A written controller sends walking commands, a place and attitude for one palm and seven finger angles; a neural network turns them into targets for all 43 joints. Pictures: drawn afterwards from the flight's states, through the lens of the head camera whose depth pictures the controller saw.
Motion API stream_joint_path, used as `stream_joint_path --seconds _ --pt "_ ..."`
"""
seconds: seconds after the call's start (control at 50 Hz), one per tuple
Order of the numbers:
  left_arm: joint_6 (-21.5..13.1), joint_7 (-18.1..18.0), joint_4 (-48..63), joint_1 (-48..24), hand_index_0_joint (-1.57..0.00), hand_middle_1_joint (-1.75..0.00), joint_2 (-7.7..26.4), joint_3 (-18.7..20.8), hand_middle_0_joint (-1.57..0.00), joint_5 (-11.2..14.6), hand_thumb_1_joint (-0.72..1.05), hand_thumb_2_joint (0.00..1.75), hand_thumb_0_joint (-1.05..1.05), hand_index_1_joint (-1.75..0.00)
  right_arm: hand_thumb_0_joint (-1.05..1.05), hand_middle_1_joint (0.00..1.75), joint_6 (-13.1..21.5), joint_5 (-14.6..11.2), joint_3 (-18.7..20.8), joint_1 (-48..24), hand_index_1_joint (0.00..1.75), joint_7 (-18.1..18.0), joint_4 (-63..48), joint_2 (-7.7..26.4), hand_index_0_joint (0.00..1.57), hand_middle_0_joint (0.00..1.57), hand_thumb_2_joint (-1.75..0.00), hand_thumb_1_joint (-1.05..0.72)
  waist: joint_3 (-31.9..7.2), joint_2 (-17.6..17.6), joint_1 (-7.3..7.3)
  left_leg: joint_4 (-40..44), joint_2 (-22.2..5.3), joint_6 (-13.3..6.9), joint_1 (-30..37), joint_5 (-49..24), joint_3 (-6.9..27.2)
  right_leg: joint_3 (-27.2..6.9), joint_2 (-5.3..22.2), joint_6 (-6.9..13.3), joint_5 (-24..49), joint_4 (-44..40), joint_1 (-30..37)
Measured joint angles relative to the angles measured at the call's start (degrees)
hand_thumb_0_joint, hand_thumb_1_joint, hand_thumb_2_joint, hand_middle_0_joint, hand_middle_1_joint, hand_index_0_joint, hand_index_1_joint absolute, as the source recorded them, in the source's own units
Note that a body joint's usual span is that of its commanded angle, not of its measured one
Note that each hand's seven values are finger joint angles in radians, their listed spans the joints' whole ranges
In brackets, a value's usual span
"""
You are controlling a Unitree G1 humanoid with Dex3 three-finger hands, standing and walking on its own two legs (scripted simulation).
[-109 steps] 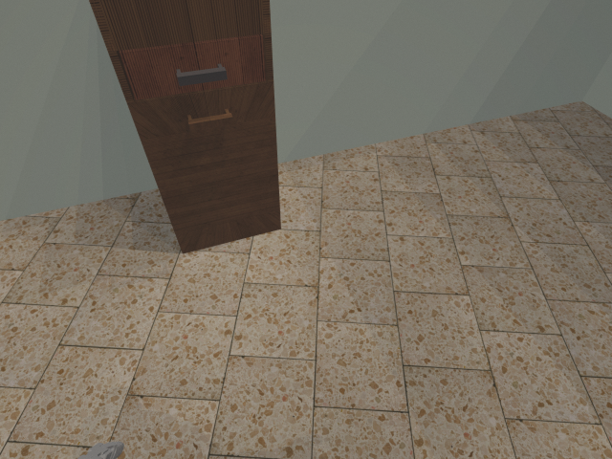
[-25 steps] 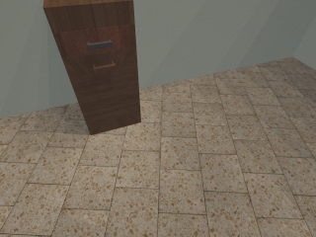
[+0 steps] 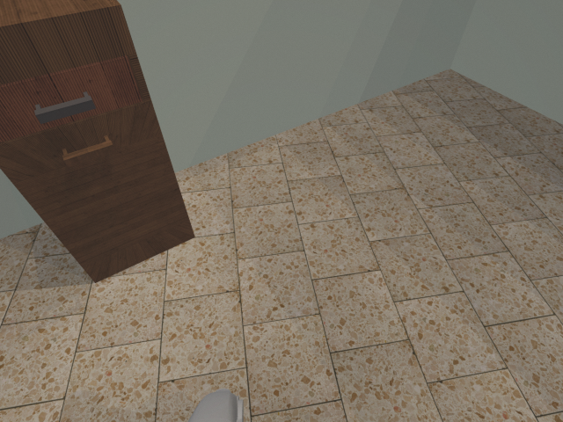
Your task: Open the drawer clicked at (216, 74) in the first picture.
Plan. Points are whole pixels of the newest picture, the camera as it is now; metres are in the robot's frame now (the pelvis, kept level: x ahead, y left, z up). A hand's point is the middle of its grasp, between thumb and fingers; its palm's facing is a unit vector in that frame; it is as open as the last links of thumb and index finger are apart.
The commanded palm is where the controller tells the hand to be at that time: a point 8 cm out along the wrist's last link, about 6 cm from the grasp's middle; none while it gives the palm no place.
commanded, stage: walk to a spot facing it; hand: left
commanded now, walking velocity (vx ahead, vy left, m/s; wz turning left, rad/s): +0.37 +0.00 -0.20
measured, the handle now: (64, 105) +0.80 +0.63 -0.01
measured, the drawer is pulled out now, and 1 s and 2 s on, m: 0.00 0.00 0.00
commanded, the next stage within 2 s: turn to face it in 0.58 s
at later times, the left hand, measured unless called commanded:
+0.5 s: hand (168, 320) +0.32 +0.26 -0.18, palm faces -0.12 -0.98 -0.17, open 7.4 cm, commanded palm none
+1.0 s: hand (234, 255) +0.49 +0.15 -0.18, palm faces -0.27 -0.95 -0.15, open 7.3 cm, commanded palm none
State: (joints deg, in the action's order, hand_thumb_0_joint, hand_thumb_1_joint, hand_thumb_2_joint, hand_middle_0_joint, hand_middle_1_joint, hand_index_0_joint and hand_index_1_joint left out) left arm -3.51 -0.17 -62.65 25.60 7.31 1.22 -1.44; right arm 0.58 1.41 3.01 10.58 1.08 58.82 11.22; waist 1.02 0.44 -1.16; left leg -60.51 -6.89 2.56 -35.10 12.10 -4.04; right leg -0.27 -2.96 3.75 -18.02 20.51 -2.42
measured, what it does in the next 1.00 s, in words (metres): walks ahead: left foot, then right foot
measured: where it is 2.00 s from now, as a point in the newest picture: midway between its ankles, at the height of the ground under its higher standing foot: (286, 400)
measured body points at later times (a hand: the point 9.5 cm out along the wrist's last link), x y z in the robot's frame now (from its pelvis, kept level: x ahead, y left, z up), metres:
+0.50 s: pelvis +0.22 +0.07 +0.00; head +0.23 +0.10 +0.45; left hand +0.33 +0.31 -0.16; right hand +0.18 -0.18 -0.13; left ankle +0.21 +0.14 -0.74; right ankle +0.23 -0.08 -0.64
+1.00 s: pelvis +0.33 +0.03 -0.01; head +0.36 +0.03 +0.43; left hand +0.50 +0.20 -0.16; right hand +0.27 -0.18 -0.17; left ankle +0.33 +0.15 -0.70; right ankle +0.33 -0.08 -0.74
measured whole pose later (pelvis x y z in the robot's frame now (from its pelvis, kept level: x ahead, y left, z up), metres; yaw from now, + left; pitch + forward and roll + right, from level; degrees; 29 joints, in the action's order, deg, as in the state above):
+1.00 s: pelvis +0.33 +0.03 -0.01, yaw -15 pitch +0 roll -2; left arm 0.0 -1.7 -54.9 6.4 7.7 1.8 -1.4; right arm -2.4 0.9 2.0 15.8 -0.9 59.7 7.4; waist 3.3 0.3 2.7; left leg -57.2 -5.6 2.1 -23.3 27.9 -3.5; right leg 12.7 3.0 1.9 -15.2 32.2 -16.6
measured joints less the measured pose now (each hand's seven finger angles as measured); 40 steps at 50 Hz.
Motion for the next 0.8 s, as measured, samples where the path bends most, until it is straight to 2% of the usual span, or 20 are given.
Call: stream_joint_path --seconds 0.08,0.14,0.18,0.2,0.22,0.24,0.28,0.3,0.32,0.36,0.44,0.52,0.62,0.72,0.76,0.78,0.8 --pt "-0.37 -0.54 -0.84 0.85 -0.2 -0.29 -0.37 0.07 -0.21 -0.06 0.9 0.9 0.0 -0.3 0.0 0.3 0.25 -0.18 -0.12 -2.84 0.3 0.49 -1.55 -1.05 0.2 0.2 -0.9 -0.91 0.35 0.09 -0.81 8.01 -0.13 -0.29 -0.96 -3.17 -0.45 -1.21 -0.2 -0.78 -1.5 -2.8 4.04" --pt "-0.39 -0.9 -1.05 1.08 -0.2 -0.29 0.01 0.34 -0.2 -0.16 0.9 0.9 0.0 -0.3 0.0 0.3 0.54 -0.29 -0.46 -4.47 0.3 0.72 -2.16 -1.88 0.2 0.2 -0.9 -0.91 0.82 -0.32 -1.92 16.16 0.82 -1.32 1.75 -2.74 -1.34 -1.99 0.04 -1.69 -4.05 -3.07 6.67" --pt "-0.3 -0.97 -1.26 1.43 -0.2 -0.29 0.47 0.67 -0.21 -0.13 0.9 0.9 0.0 -0.3 0.0 0.3 1.3 -0.21 -0.78 -5.13 0.3 0.55 -2.65 -2.46 0.2 0.2 -0.9 -0.91 1.08 -1.07 -2.22 21.75 2.35 -2.38 5.47 -2.27 -2.19 -2.69 0.68 -2.45 -7.28 -0.35 7.36" --pt "-0.19 -0.95 -1.41 1.8 -0.2 -0.29 0.66 0.89 -0.21 0.01 0.9 0.9 0.0 -0.3 0.0 0.3 1.97 -0.07 -0.98 -5.19 0.3 0.34 -2.95 -2.69 0.2 0.2 -0.9 -0.91 1.11 -1.39 -2.06 24.38 3.06 -3.43 7.96 -2.8 -2.67 -3.1 0.93 -2.59 -9.59 3.7 6.54" --pt "0.21 -0.84 -1.73 1.35 -0.2 -0.29 1.06 1.25 -0.2 0.3 0.9 0.9 0.0 -0.3 0.0 0.3 2.66 0.23 -1.04 -5.42 0.3 -0.03 -3.03 -3.2 0.2 0.2 -0.9 -0.91 1.59 -2.3 -1.58 23.08 3.63 -5.05 8.42 -1.46 -3.36 -3.06 1.57 -2.39 -11.38 11.1 3.99" --pt "0.71 -0.68 -1.86 0.56 -0.2 -0.29 1.38 1.52 -0.2 0.61 0.9 0.9 0.0 -0.3 0.0 0.3 3.16 0.39 -1.23 -5.35 0.3 -0.27 -3.26 -3.48 0.2 0.2 -0.9 -0.91 2.07 -2.75 -1.49 21.13 3.55 -5.94 8.79 0.67 -4.18 -3.23 1.63 -2.01 -12.04 21.87 -0.12" --pt "1.52 -0.52 -1.6 -1.12 -0.2 -0.29 2.07 1.9 -0.2 0.74 0.91 0.9 0.0 -0.3 0.0 0.3 3.59 0.26 -1.52 -4.33 0.3 -0.75 -3.13 -3.86 0.2 0.2 -0.9 -0.91 2.4 -3.16 -1.48 20.82 3.0 -6.5 11.68 3.68 -6.16 -2.75 1.72 -1.49 -10.4 41.09 -8.69" --pt "1.84 -0.31 -1.27 -2.14 -0.2 -0.29 2.48 2.2 -0.2 0.6 0.91 0.9 0.0 -0.3 0.0 0.3 3.68 0.19 -1.55 -3.42 0.3 -1.04 -2.87 -3.99 0.2 0.2 -0.9 -0.91 2.3 -3.22 -1.28 22.2 2.83 -5.99 13.63 3.95 -7.0 -1.73 2.27 -1.56 -8.2 47.18 -12.55" --pt "2.17 0.0 -0.7 -3.35 -0.2 -0.29 2.96 2.59 -0.2 0.37 0.91 0.9 0.0 -0.3 0.0 0.3 3.82 0.17 -1.54 -2.32 0.3 -1.35 -2.53 -4.09 0.2 0.2 -0.9 -0.91 2.24 -3.26 -1.04 23.94 2.85 -5.83 15.59 3.92 -7.69 -0.59 3.08 -1.75 -5.96 50.94 -16.01" --pt "2.74 0.54 1.14 -5.88 -0.2 -0.29 3.89 3.3 -0.2 -0.03 0.91 0.9 0.0 -0.3 -0.01 0.3 4.46 -0.38 -0.5 -0.05 0.3 -2.44 -1.87 -3.93 0.21 0.2 -0.9 -0.92 2.09 -3.36 -0.75 27.61 3.02 -6.18 19.18 3.67 -8.97 1.14 4.79 -2.37 -2.52 53.35 -21.97" --pt "4.02 1.04 5.19 -10.47 -0.19 -0.29 5.17 4.51 -0.2 -0.5 0.91 0.9 0.0 -0.3 -0.02 0.3 4.23 -0.31 -0.08 3.84 0.3 -3.04 -0.12 -1.95 0.21 0.2 -0.9 -0.94 1.41 -3.51 -0.35 32.85 3.36 -6.43 24.38 3.74 -11.5 2.66 7.25 -4.06 3.21 50.89 -30.63" --pt "5.21 1.46 7.66 -14.32 -0.19 -0.29 5.51 4.96 -0.2 -0.58 0.91 0.9 0.0 -0.29 -0.01 0.3 3.25 -0.35 -0.31 7.1 0.3 -3.09 1.43 -1.23 0.2 0.2 -0.9 -0.93 1.5 -3.26 0.32 35.21 3.61 -6.13 28.07 5.11 -13.64 3.46 8.42 -5.46 7.94 45.24 -34.16" --pt "6.45 1.79 8.86 -17.58 -0.19 -0.29 4.75 4.45 -0.2 -0.42 0.91 0.9 0.0 -0.29 0.0 0.3 2.07 -0.03 -0.47 9.36 0.3 -2.87 1.86 -1.55 0.2 0.2 -0.9 -0.92 2.94 -2.11 2.06 34.66 3.1 -5.21 31.17 8.49 -16.57 5.64 8.29 -5.8 8.21 33.34 -31.94" --pt "6.51 1.67 9.82 -19.43 -0.19 -0.29 3.54 3.61 -0.2 -0.39 0.91 0.9 0.0 -0.3 0.0 0.3 0.93 0.29 -0.49 10.32 0.3 -2.56 1.7 -2.15 0.2 0.2 -0.9 -0.91 4.65 -0.58 3.84 29.71 1.27 -3.33 32.31 14.12 -19.75 7.43 6.41 -4.14 3.93 23.32 -26.12" --pt "5.18 1.35 10.26 -19.5 -0.19 -0.29 3.42 2.87 -0.2 -0.71 0.91 0.9 0.0 -0.3 0.0 0.3 0.58 0.01 -0.66 11.32 0.3 -2.33 1.96 -2.59 0.2 0.2 -0.9 -0.91 4.49 -0.27 4.36 23.0 -0.41 -2.44 30.45 17.02 -19.58 7.95 5.53 -2.63 6.49 17.22 -21.6" --pt "4.05 0.95 10.15 -19.75 -0.19 -0.29 3.15 2.65 -0.2 -0.79 0.91 0.9 0.0 -0.3 0.0 0.3 0.16 -0.34 -0.83 11.12 0.3 -2.19 2.32 -2.68 0.2 0.2 -0.9 -0.91 4.55 0.12 4.12 16.12 -1.16 -1.97 27.52 17.86 -17.18 7.99 5.03 -1.54 4.54 17.91 -21.77" --pt "3.15 0.52 9.89 -20.01 -0.19 -0.29 2.75 2.18 -0.2 -0.45 0.91 0.9 0.0 -0.3 0.0 0.3 -0.44 -0.7 -1.0 10.49 0.3 -2.2 2.58 -2.63 0.2 0.2 -0.9 -0.91 4.96 0.72 4.13 9.01 -0.89 -1.73 24.34 19.29 -12.84 8.2 4.56 -0.78 2.86 19.25 -21.89"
